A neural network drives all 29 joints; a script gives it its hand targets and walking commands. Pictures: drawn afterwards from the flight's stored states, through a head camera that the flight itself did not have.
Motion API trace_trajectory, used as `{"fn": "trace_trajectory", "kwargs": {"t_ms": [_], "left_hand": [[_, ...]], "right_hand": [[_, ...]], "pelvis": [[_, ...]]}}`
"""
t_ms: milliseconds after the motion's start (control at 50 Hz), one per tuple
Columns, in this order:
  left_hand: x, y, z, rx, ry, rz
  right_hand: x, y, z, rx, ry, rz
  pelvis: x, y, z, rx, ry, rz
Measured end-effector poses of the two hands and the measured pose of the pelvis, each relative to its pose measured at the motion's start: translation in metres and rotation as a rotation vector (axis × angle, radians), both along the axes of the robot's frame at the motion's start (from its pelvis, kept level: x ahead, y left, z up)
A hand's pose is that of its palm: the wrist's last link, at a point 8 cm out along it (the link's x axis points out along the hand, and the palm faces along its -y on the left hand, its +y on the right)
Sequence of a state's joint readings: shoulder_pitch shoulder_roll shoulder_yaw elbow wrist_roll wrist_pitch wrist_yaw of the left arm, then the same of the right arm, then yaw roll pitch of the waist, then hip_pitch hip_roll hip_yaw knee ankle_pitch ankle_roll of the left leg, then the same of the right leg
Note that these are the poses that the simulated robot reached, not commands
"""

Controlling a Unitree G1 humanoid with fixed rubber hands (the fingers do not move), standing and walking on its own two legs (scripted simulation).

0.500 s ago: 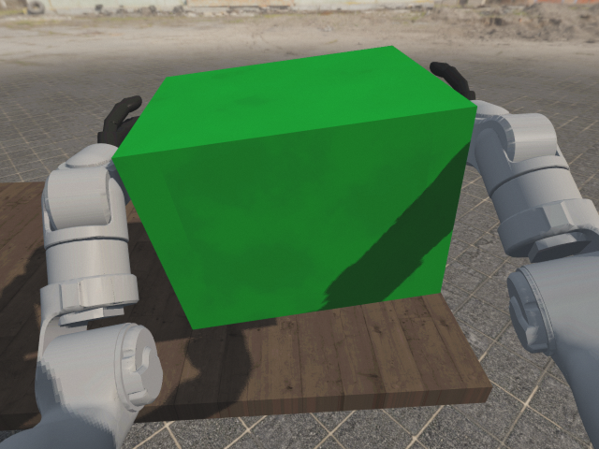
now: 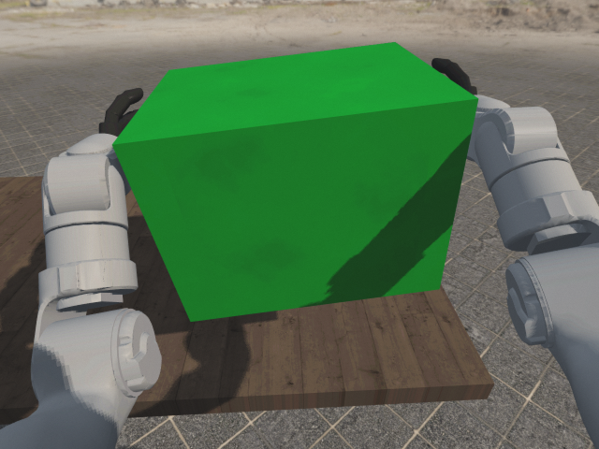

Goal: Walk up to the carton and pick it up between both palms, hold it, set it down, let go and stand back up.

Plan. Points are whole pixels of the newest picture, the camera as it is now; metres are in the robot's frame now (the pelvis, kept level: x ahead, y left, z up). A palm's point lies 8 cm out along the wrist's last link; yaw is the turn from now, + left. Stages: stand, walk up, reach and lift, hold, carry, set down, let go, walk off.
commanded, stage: hold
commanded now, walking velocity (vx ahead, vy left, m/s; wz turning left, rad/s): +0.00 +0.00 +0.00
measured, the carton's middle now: (298, 174) +0.37 -0.01 +0.27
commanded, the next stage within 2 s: none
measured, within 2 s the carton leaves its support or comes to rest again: neither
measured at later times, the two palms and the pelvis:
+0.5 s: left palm (116, 155) +0.36 +0.19 +0.31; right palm (460, 115) +0.36 -0.20 +0.34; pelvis +0.00 +0.00 +0.00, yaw +0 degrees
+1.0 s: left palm (117, 161) +0.37 +0.20 +0.31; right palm (455, 119) +0.36 -0.20 +0.34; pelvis +0.00 +0.00 +0.00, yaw +0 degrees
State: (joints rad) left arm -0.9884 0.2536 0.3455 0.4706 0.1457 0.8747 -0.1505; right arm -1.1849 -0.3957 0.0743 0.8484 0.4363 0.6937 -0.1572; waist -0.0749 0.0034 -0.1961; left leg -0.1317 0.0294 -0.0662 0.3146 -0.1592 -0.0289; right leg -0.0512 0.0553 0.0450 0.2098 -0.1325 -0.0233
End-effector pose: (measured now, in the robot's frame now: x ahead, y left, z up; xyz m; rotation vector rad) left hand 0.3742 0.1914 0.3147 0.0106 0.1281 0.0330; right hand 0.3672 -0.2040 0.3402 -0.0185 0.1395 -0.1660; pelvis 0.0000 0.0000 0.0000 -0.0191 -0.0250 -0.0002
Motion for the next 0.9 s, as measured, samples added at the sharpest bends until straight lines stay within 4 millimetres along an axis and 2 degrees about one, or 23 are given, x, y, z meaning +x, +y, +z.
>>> {"fn": "trace_trajectory", "kwargs": {"t_ms": [280,480,680,800,900], "left_hand": [[-0.005,0.003,-0.011,0.006,-0.016,0.001],[-0.011,0.001,-0.002,-0.010,-0.024,0.013],[-0.004,0.003,0.006,0.007,-0.006,0.004],[0.002,0.001,0.002,0.014,-0.003,-0.008],[-0.001,0.003,-0.006,0.003,-0.012,-0.002]], "right_hand": [[-0.004,0.003,-0.003,-0.006,-0.015,0.001],[-0.008,0.001,0.004,0.000,-0.022,0.009],[-0.002,0.004,0.007,0.011,-0.004,0.003],[0.001,0.001,0.003,-0.001,-0.002,-0.005],[0.000,0.003,0.000,-0.024,-0.009,0.003]], "pelvis": [[0.004,0.001,0.000,-0.002,-0.020,0.006],[-0.002,0.001,0.000,0.000,-0.006,-0.002],[-0.004,0.000,0.000,0.000,0.013,0.010],[0.000,0.001,0.000,0.000,0.012,0.005],[0.003,0.002,0.000,-0.001,-0.005,0.001]]}}
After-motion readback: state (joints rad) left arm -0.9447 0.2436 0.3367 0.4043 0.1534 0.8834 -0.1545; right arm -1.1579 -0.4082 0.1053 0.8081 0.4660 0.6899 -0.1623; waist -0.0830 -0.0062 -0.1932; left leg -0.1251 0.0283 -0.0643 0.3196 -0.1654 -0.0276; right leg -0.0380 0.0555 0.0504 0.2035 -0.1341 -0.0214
